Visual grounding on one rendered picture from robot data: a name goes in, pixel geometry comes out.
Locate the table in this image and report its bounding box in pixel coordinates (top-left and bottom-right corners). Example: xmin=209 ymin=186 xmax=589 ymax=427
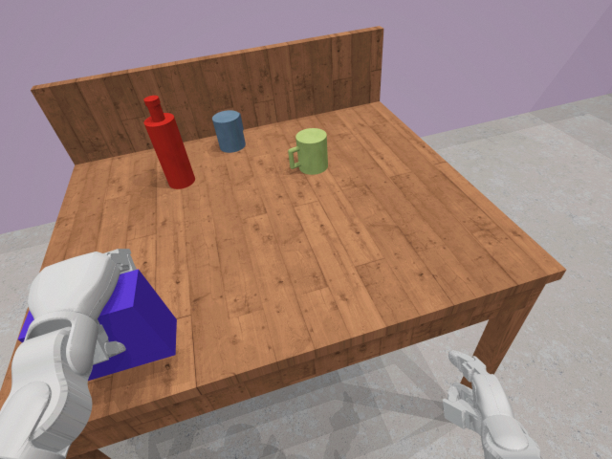
xmin=0 ymin=26 xmax=566 ymax=459

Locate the sponge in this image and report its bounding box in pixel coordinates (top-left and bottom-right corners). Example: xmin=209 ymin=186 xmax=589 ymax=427
xmin=18 ymin=269 xmax=177 ymax=381

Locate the left robot forearm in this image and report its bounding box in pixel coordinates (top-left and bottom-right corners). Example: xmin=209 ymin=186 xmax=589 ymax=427
xmin=0 ymin=311 xmax=98 ymax=459

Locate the robot right hand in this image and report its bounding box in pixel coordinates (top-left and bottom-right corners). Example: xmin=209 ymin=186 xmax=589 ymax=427
xmin=443 ymin=350 xmax=514 ymax=436

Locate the right robot forearm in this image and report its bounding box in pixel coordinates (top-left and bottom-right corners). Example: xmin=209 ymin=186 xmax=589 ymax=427
xmin=481 ymin=415 xmax=541 ymax=459

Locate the robot left hand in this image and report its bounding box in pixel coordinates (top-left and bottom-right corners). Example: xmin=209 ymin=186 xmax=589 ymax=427
xmin=28 ymin=249 xmax=137 ymax=365

